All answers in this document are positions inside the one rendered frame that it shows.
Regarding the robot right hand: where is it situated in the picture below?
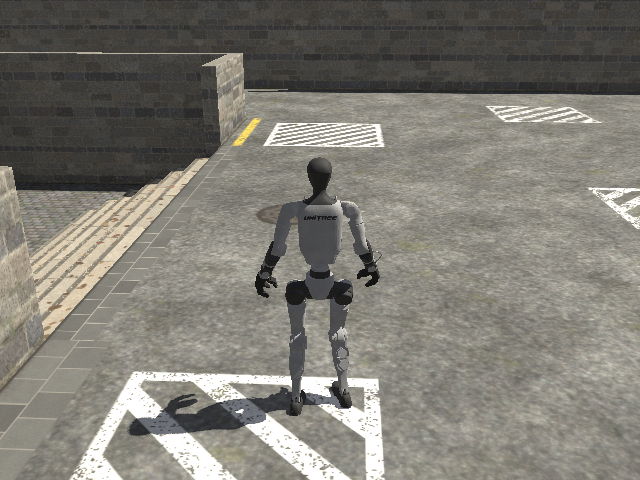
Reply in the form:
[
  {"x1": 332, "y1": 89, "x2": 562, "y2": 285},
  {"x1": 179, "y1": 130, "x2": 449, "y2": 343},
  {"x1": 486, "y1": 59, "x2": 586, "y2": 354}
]
[{"x1": 357, "y1": 268, "x2": 380, "y2": 287}]

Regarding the robot left hand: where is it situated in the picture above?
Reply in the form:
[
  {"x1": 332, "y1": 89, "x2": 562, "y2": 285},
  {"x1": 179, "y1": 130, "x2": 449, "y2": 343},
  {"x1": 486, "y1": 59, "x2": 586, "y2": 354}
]
[{"x1": 255, "y1": 272, "x2": 278, "y2": 298}]

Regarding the robot head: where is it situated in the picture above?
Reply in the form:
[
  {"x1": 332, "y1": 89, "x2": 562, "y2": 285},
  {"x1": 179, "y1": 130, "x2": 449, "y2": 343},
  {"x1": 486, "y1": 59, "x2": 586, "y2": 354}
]
[{"x1": 303, "y1": 157, "x2": 337, "y2": 205}]

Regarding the robot right thigh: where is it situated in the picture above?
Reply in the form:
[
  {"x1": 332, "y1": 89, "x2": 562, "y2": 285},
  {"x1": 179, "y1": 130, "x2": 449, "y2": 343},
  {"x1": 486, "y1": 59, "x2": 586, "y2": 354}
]
[{"x1": 328, "y1": 279, "x2": 353, "y2": 346}]

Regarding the robot right upper arm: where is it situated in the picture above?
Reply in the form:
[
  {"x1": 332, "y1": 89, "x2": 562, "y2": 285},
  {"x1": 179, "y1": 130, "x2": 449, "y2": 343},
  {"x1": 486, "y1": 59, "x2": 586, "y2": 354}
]
[{"x1": 341, "y1": 201, "x2": 370, "y2": 255}]

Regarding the robot left upper arm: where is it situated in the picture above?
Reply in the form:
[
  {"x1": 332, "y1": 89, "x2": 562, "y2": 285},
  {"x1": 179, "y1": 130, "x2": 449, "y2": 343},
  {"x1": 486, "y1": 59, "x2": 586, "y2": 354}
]
[{"x1": 271, "y1": 201, "x2": 299, "y2": 257}]

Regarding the robot right forearm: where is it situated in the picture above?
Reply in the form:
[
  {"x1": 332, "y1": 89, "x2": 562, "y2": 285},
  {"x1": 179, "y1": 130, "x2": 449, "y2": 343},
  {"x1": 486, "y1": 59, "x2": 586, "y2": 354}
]
[{"x1": 359, "y1": 239, "x2": 377, "y2": 272}]

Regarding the robot left forearm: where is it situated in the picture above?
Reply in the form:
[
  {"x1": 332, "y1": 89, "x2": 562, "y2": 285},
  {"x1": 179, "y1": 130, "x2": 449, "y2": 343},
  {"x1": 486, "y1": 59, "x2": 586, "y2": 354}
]
[{"x1": 258, "y1": 241, "x2": 280, "y2": 279}]

